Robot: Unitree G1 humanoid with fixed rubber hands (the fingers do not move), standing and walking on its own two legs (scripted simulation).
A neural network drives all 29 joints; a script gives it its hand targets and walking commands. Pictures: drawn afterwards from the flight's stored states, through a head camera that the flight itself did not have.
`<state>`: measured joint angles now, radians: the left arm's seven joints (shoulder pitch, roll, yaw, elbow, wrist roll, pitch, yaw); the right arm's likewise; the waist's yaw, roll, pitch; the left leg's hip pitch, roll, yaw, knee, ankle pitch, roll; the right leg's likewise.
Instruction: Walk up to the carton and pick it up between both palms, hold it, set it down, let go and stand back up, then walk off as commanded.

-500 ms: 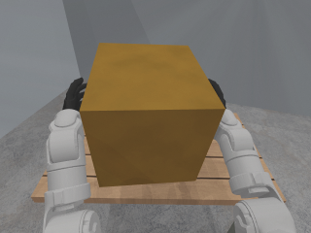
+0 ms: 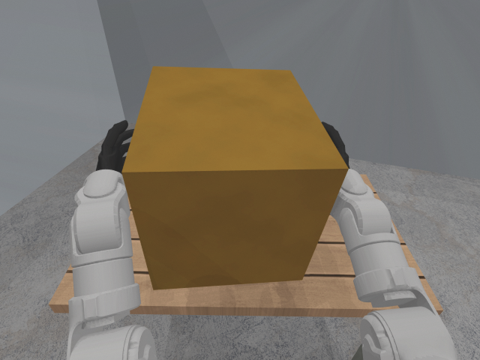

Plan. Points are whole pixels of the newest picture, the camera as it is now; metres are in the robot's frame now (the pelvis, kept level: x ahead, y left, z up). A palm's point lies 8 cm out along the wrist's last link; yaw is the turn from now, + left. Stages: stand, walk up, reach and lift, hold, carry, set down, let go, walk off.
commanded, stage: hold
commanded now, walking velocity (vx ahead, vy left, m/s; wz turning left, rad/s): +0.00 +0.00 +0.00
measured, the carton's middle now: (226, 172) +0.40 +0.01 +0.17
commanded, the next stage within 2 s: none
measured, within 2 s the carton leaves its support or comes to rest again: neither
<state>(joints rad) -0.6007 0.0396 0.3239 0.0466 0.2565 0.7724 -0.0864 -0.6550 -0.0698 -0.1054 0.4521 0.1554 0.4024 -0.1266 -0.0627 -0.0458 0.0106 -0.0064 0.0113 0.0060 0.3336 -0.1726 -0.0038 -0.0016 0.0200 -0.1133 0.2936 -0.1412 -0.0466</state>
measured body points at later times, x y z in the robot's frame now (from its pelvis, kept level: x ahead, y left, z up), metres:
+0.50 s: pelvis +0.00 +0.00 +0.00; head -0.06 +0.02 +0.44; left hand +0.36 +0.19 +0.22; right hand +0.37 -0.16 +0.21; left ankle +0.02 +0.12 -0.75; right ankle +0.03 -0.09 -0.75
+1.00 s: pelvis +0.00 +0.00 +0.00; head -0.06 +0.02 +0.45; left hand +0.36 +0.19 +0.22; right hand +0.37 -0.16 +0.21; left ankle +0.02 +0.12 -0.75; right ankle +0.03 -0.09 -0.75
